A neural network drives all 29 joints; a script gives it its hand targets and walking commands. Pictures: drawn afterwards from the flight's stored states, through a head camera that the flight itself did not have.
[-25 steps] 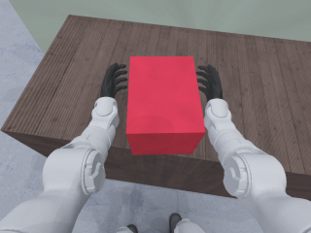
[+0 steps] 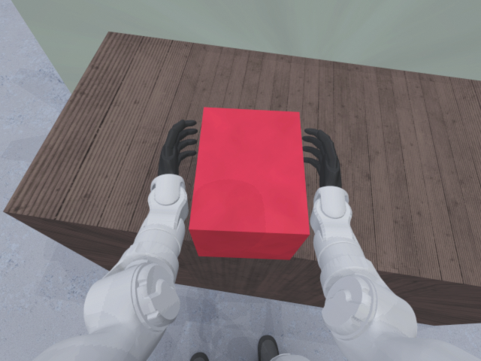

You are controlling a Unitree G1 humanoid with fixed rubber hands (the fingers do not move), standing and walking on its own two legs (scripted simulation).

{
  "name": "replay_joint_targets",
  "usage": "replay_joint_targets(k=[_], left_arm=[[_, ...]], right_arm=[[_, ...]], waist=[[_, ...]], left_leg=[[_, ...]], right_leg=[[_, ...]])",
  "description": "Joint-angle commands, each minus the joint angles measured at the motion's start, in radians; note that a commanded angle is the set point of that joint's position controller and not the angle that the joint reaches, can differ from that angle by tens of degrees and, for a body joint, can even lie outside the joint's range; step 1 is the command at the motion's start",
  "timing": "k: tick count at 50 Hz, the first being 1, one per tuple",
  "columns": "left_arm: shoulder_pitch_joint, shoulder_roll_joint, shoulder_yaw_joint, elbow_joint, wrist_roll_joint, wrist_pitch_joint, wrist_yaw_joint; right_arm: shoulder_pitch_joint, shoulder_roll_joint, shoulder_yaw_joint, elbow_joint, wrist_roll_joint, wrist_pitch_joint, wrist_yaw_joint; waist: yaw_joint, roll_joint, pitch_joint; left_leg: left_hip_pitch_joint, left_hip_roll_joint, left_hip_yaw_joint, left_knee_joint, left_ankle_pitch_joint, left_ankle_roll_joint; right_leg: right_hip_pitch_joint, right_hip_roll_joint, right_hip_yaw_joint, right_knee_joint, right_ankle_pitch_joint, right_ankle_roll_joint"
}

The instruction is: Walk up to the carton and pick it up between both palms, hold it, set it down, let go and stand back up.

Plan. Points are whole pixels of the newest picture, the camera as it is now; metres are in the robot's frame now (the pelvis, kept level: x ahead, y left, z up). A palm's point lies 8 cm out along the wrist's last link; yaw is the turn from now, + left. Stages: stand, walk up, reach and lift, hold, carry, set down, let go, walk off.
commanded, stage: reach and lift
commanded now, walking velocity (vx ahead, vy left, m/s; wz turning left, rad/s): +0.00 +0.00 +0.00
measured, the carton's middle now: (247, 185) +0.41 -0.03 -0.04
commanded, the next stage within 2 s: none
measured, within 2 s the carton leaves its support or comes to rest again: leaves its support in 1.74 s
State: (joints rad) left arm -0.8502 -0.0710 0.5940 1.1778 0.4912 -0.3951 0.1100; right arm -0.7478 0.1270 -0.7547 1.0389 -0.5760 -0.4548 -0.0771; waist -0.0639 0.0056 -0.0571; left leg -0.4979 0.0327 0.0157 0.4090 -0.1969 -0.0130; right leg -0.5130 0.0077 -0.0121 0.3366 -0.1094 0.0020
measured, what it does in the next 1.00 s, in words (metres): stands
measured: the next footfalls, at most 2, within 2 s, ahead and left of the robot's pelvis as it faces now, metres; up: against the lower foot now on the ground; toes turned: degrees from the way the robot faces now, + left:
none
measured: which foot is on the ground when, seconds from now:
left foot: down 0.00-1.00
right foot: down 0.00-1.00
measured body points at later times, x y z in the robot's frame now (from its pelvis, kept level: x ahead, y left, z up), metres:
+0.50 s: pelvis +0.01 +0.00 +0.00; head +0.11 +0.01 +0.44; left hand +0.43 +0.10 +0.01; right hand +0.40 -0.17 +0.01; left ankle -0.02 +0.12 -0.74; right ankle +0.01 -0.12 -0.74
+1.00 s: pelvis +0.00 -0.01 +0.00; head +0.10 +0.00 +0.44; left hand +0.43 +0.10 +0.01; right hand +0.40 -0.17 +0.01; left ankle -0.02 +0.12 -0.74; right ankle +0.01 -0.12 -0.74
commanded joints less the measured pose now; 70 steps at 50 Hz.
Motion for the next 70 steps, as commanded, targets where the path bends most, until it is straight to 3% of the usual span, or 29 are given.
replay_joint_targets(k=[1,35,55,70], left_arm=[[-0.277,-0.365,-0.154,0.026,0.066,0.01,-0.089],[-0.248,-0.466,-0.175,-0.021,0.095,0.031,-0.108],[-0.287,-0.507,-0.244,-0.016,0.08,-0.015,-0.105],[-0.385,-0.528,-0.311,-0.017,0.028,-0.039,-0.105]], right_arm=[[-0.317,0.417,0.235,0.094,-0.095,-0.007,0.128],[-0.285,0.494,0.263,0.058,-0.085,-0.029,0.131],[-0.327,0.507,0.332,0.087,-0.078,-0.108,0.103],[-0.396,0.502,0.357,0.095,-0.078,-0.137,0.085]], waist=[[0.025,0.013,-0.554],[0.016,0.016,-0.548],[0.01,0.011,-0.616],[0.004,0.024,-0.671]], left_leg=[[0.111,-0.02,0.084,-0.012,0.344,-0.016],[0.14,-0.014,0.066,-0.063,0.342,-0.01],[0.094,-0.006,0.053,-0.054,0.368,-0.015],[0.066,-0.002,0.052,-0.073,0.229,-0.015]], right_leg=[[0.457,-0.011,-0.076,0.062,0.467,0.012],[0.491,-0.012,-0.087,0.028,0.509,0.009],[0.562,-0.006,-0.08,0.047,0.616,0.012],[0.543,-0.007,-0.073,0.028,0.471,0.008]])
